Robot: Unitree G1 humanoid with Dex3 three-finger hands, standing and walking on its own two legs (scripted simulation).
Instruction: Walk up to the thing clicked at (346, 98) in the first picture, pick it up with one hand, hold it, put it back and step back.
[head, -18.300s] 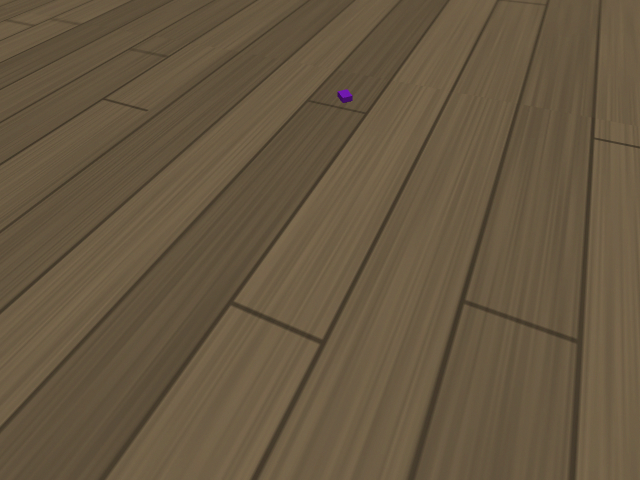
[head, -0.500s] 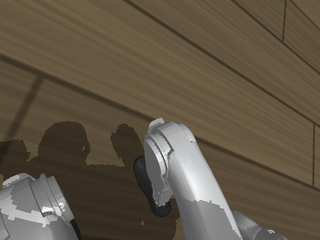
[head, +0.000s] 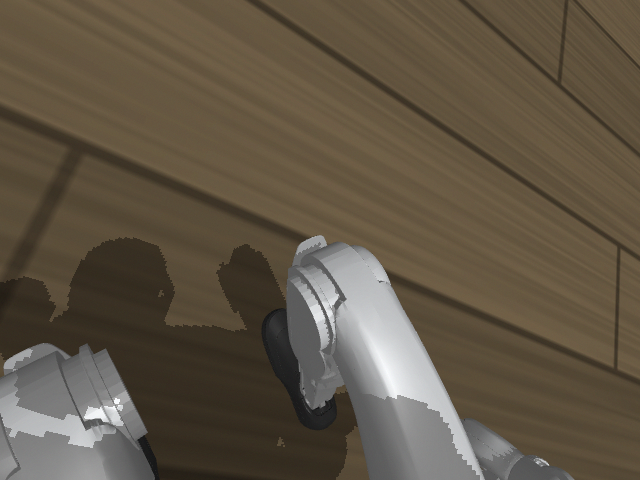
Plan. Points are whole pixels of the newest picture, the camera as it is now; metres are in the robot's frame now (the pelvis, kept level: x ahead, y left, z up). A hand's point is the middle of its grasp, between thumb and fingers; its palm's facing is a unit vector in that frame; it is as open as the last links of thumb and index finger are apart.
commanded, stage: close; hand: left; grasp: from above
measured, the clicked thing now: out of the picture +0.45 +0.31 -0.29
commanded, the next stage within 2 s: settle in 0.74 s
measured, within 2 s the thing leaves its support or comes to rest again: leaves its support in 1.18 s
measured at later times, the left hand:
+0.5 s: hand out of the picture +0.44 +0.30 -0.26, palm faces -0.45 -0.15 -0.88, open 9.2 cm
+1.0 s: hand out of the picture +0.45 +0.30 -0.25, palm faces -0.44 -0.16 -0.88, open 9.1 cm
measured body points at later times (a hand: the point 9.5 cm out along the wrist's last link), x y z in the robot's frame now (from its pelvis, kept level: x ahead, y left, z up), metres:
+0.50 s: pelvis +0.00 +0.00 +0.00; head +0.28 +0.13 +0.33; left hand +0.46 +0.30 -0.21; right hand +0.05 -0.25 -0.05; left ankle +0.06 +0.13 -0.27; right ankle +0.12 -0.14 -0.27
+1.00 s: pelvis +0.00 +0.00 +0.00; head +0.28 +0.13 +0.33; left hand +0.47 +0.31 -0.20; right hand +0.05 -0.25 -0.05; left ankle +0.06 +0.13 -0.27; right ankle +0.12 -0.13 -0.27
